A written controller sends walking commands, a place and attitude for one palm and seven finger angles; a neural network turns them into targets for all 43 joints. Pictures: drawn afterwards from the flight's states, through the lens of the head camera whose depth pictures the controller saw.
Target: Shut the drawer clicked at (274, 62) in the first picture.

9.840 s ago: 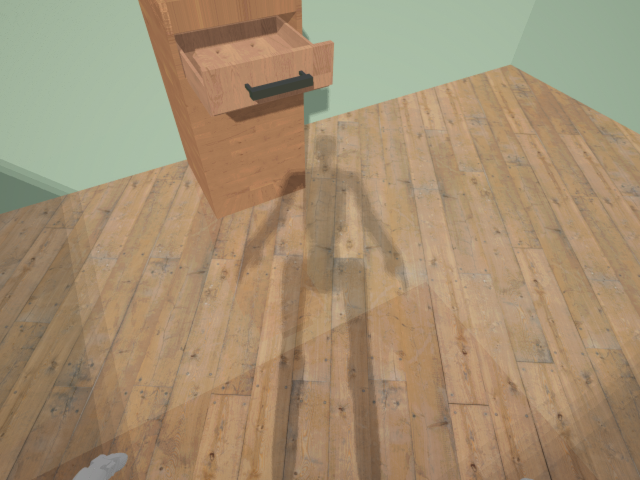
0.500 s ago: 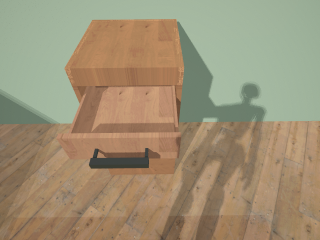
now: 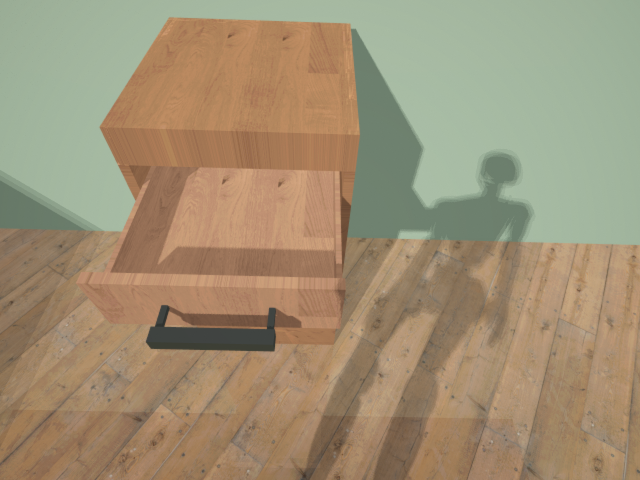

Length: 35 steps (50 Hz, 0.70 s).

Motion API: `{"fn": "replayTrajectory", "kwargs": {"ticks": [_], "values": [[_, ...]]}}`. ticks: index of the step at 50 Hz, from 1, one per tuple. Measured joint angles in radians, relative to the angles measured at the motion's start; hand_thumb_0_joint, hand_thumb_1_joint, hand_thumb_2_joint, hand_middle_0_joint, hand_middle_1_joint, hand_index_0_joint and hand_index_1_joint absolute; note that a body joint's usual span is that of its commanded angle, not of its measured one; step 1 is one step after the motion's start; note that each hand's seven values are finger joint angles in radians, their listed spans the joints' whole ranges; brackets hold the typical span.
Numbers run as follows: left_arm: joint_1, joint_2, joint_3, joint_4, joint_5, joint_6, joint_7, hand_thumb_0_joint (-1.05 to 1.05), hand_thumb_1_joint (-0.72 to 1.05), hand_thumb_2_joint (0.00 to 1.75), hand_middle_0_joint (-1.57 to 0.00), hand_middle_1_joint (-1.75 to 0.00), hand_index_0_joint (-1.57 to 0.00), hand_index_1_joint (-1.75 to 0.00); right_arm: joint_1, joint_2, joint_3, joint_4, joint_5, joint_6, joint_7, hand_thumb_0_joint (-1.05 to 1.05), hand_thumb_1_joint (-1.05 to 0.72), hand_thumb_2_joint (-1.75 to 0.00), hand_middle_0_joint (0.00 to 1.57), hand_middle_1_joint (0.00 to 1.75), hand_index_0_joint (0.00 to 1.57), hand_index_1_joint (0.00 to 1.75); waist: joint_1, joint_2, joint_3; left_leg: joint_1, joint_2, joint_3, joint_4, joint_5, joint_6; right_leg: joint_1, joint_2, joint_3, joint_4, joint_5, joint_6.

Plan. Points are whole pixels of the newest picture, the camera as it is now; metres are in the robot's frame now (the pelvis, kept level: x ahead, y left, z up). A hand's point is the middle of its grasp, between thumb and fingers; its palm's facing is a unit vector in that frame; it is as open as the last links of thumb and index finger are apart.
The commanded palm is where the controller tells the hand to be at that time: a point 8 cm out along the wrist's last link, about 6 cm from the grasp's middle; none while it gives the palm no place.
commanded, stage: come to a stop and stand still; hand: left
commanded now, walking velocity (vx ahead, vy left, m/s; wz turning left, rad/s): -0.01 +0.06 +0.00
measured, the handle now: (215, 325) +0.33 +0.18 -0.07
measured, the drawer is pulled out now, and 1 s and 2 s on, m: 0.25 0.25 0.25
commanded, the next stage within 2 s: look again from close up in 0.86 s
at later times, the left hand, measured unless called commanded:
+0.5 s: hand out of the picture +0.04 +0.26 -0.18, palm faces -0.01 -0.97 -0.25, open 7.4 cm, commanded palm none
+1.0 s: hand out of the picture +0.04 +0.24 -0.18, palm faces -0.01 -0.98 -0.19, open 7.4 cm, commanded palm none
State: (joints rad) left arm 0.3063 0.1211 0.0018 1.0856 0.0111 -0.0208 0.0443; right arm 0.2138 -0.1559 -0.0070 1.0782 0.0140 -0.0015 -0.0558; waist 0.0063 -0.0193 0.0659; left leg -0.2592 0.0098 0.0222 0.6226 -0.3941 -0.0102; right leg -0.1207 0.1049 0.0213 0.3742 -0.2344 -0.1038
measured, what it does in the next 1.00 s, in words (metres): steps on the spot: left foot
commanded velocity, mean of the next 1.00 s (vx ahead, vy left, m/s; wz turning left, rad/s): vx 0.00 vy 0.00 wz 0.00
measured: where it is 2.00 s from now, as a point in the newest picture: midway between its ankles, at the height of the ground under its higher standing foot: outside the picture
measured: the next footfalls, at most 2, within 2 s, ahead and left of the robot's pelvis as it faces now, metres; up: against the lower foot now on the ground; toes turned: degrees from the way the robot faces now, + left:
left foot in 0.06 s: +0.06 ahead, +0.13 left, +0.00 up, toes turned +1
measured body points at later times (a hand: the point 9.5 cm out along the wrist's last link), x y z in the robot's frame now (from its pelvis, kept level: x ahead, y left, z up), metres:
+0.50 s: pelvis +0.02 +0.07 -0.01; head +0.04 +0.06 +0.44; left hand +0.05 +0.31 -0.16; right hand +0.01 -0.16 -0.17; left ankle +0.02 +0.13 -0.74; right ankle -0.03 -0.06 -0.74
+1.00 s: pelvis +0.03 +0.07 +0.00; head +0.05 +0.08 +0.44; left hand +0.04 +0.29 -0.17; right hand +0.06 -0.17 -0.15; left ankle +0.02 +0.13 -0.74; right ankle -0.03 -0.06 -0.74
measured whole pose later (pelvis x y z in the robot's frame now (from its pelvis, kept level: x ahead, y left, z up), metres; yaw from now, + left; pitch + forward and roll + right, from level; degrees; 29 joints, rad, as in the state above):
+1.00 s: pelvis +0.03 +0.07 +0.00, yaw -1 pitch +0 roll +0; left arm 0.28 0.18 -0.02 1.06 0.01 0.01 0.04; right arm 0.24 -0.16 0.01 1.07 0.00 -0.03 -0.03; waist 0.00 -0.03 0.03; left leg -0.18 -0.08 0.06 0.44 -0.26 0.09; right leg -0.12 0.02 0.07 0.45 -0.33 0.00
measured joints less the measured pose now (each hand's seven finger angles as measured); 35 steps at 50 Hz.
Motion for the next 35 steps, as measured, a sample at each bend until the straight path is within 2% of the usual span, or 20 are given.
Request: {"fn": "replayTrajectory", "kwargs": {"ticks": [3, 4, 6, 8, 10, 15, 20, 26, 35], "values": [[0.005, -0.004, -0.007, 0.005, -0.005, 0.011, -0.003, 0.00, 0.90, 0.90, -0.20, -0.30, -0.20, -0.30, -0.008, 0.000, 0.000, -0.014, -0.003, -0.003, 0.002, 0.00, -0.91, -0.90, 0.19, 0.30, 0.20, 0.30, -0.011, 0.027, -0.009, 0.047, 0.013, -0.008, -0.155, 0.158, 0.002, 0.007, 0.015, -0.007, 0.030, -0.022, 0.007], [0.002, -0.001, -0.007, 0.008, -0.007, 0.015, -0.005, 0.01, 0.91, 0.90, -0.20, -0.30, -0.20, -0.30, -0.010, 0.002, -0.003, -0.010, -0.004, -0.004, -0.001, 0.00, -0.92, -0.90, 0.20, 0.30, 0.20, 0.30, -0.013, 0.026, -0.010, 0.055, 0.011, -0.008, -0.161, 0.188, 0.006, 0.012, 0.012, -0.008, 0.041, -0.032, 0.011], [0.007, -0.006, -0.001, 0.002, -0.001, 0.003, 0.008, 0.01, 0.91, 0.90, -0.20, -0.30, -0.20, -0.30, -0.001, -0.006, -0.007, -0.028, -0.008, 0.008, 0.010, 0.00, -0.93, -0.90, 0.20, 0.30, 0.20, 0.30, -0.009, 0.042, -0.026, 0.027, 0.013, -0.011, -0.100, 0.146, 0.010, 0.012, 0.015, -0.008, 0.041, -0.033, 0.030], [0.019, -0.008, -0.003, -0.024, 0.004, -0.003, 0.011, 0.01, 0.91, 0.90, -0.20, -0.30, -0.20, -0.30, 0.013, -0.019, -0.015, -0.058, -0.013, 0.014, 0.019, 0.00, -0.93, -0.90, 0.20, 0.30, 0.20, 0.30, -0.012, 0.067, -0.045, -0.007, 0.013, -0.023, -0.048, 0.093, 0.013, -0.008, 0.019, -0.008, 0.057, -0.037, 0.033], [0.022, 0.000, -0.006, -0.040, 0.006, 0.000, 0.007, 0.01, 0.91, 0.90, -0.20, -0.30, -0.20, -0.30, 0.028, -0.022, -0.020, -0.079, -0.019, 0.014, 0.027, 0.00, -0.93, -0.90, 0.20, 0.30, 0.20, 0.30, -0.022, 0.078, -0.055, -0.019, 0.003, -0.019, -0.040, 0.119, 0.027, -0.029, 0.009, -0.008, 0.094, -0.058, 0.037], [0.014, 0.041, 0.001, -0.070, 0.006, 0.017, 0.001, 0.01, 0.90, 0.90, -0.20, -0.30, -0.20, -0.30, 0.079, -0.020, -0.010, -0.094, -0.031, 0.006, 0.040, 0.00, -0.93, -0.90, 0.20, 0.30, 0.20, 0.30, -0.022, 0.056, -0.083, -0.026, -0.042, 0.012, -0.059, 0.114, 0.066, -0.074, -0.037, 0.015, 0.152, -0.095, 0.065], [-0.011, 0.075, 0.001, -0.084, 0.007, 0.019, -0.004, 0.00, 0.90, 0.90, -0.20, -0.30, -0.20, -0.30, 0.104, -0.013, 0.008, -0.075, -0.030, -0.001, 0.043, 0.00, -0.92, -0.90, 0.20, 0.30, 0.20, 0.30, -0.011, 0.034, -0.069, -0.020, -0.072, 0.036, -0.107, 0.132, 0.090, -0.095, -0.068, 0.039, 0.159, -0.102, 0.086], [-0.027, 0.083, -0.006, -0.068, 0.000, 0.022, -0.003, 0.00, 0.90, 0.90, -0.20, -0.30, -0.20, -0.30, 0.106, -0.004, 0.020, -0.046, -0.025, -0.015, 0.036, 0.00, -0.91, -0.90, 0.20, 0.30, 0.20, 0.30, -0.009, 0.021, -0.049, 0.006, -0.088, 0.044, -0.141, 0.137, 0.103, -0.075, -0.084, 0.049, 0.136, -0.105, 0.101], [-0.036, 0.056, -0.019, -0.040, -0.005, 0.028, -0.003, 0.00, 0.90, 0.90, -0.20, -0.30, -0.20, -0.30, 0.067, -0.007, 0.020, -0.025, -0.020, -0.021, 0.026, 0.00, -0.91, -0.90, 0.20, 0.30, 0.20, 0.30, -0.010, 0.005, -0.042, 0.050, -0.092, 0.046, -0.153, 0.123, 0.106, -0.025, -0.088, 0.053, 0.111, -0.110, 0.107]]}}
